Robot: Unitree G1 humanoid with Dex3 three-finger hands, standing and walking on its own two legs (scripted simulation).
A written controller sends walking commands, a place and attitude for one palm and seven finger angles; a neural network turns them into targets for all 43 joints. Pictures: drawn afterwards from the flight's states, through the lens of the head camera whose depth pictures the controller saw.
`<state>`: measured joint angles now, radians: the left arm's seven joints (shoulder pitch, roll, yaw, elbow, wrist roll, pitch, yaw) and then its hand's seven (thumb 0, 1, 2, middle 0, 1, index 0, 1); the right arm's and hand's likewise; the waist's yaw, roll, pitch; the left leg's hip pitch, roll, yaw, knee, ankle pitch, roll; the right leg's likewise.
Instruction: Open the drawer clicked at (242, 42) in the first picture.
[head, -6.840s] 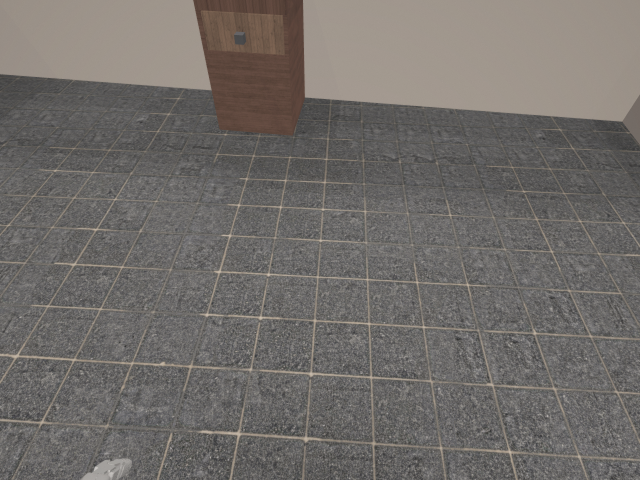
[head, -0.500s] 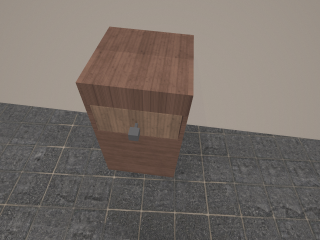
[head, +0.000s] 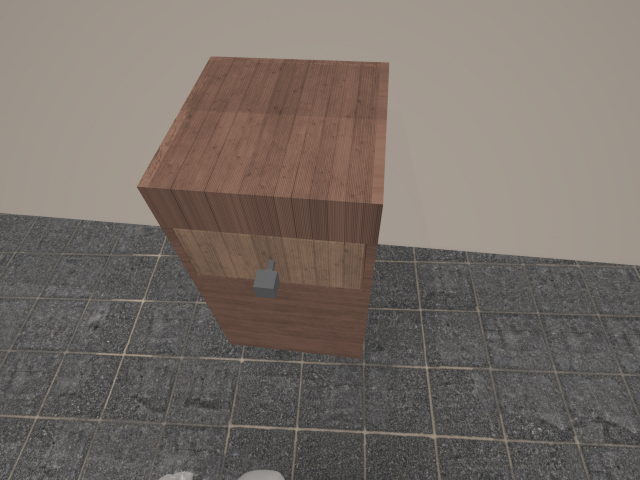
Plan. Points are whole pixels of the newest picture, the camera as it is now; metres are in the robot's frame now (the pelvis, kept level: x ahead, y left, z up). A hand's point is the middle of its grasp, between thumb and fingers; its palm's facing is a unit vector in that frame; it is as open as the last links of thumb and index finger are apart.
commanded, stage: come to a stop and stand still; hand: left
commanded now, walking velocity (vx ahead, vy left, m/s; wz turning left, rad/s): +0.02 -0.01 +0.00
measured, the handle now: (268, 276) +0.51 +0.16 -0.23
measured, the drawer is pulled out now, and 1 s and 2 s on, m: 0.00 0.00 0.00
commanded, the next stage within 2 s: look again from close up in 0.98 s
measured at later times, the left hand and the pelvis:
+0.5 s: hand out of the picture -0.04 +0.22 -0.17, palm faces -0.01 -0.97 -0.23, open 7.3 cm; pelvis -0.04 +0.04 +0.00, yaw -2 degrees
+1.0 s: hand out of the picture -0.07 +0.18 -0.17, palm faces +0.01 -0.98 -0.18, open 7.3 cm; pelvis -0.06 +0.02 +0.00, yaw -1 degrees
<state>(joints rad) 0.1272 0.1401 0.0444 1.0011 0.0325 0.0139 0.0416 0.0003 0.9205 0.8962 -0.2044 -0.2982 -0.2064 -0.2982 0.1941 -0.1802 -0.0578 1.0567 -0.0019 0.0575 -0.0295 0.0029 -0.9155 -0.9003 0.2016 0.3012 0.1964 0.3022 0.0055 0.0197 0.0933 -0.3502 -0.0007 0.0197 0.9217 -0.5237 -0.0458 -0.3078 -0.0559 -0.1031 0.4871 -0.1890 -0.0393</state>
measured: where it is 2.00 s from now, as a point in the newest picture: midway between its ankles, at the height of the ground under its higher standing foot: outside the picture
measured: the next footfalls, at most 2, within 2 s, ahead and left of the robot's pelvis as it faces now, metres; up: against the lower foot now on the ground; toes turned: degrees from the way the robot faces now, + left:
left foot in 0.14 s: -0.01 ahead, +0.15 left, +0.00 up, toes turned -7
right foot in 0.42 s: -0.04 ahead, -0.07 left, +0.00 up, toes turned -4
